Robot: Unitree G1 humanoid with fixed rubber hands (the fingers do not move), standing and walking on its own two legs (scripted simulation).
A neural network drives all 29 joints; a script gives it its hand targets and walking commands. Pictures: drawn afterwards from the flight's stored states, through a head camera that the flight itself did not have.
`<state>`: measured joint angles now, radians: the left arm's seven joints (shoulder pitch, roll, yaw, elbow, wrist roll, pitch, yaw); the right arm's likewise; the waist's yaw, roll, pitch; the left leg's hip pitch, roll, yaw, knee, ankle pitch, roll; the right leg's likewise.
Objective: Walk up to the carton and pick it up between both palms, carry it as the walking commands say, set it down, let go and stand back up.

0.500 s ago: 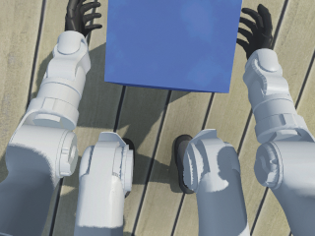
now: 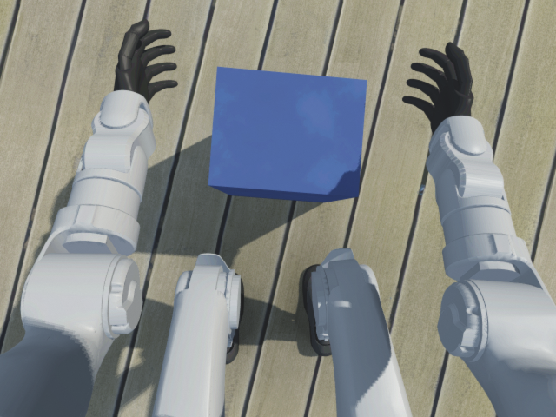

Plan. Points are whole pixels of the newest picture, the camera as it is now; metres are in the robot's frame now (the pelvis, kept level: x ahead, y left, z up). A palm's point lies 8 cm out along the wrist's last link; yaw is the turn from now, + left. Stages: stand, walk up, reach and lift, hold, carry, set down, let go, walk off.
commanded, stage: set down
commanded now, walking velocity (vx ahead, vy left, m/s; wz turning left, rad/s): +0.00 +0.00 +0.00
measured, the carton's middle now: (283, 150) +0.48 -0.02 -0.33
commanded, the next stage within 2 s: let go in 0.78 s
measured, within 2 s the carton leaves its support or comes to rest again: neither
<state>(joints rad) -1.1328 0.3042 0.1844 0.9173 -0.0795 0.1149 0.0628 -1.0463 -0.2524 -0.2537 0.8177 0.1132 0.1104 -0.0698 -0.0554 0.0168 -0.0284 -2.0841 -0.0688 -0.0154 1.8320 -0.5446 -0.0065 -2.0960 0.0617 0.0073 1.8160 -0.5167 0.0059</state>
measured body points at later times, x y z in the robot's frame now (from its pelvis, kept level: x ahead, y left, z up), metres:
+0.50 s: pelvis +0.02 +0.00 +0.14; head +0.32 +0.00 +0.48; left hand +0.54 +0.18 +0.03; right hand +0.50 -0.23 +0.03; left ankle +0.09 +0.11 -0.44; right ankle +0.10 -0.11 -0.44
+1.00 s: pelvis +0.06 +0.00 +0.22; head +0.33 +0.00 +0.58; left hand +0.49 +0.19 +0.09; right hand +0.46 -0.23 +0.09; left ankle +0.09 +0.11 -0.44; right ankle +0.10 -0.11 -0.44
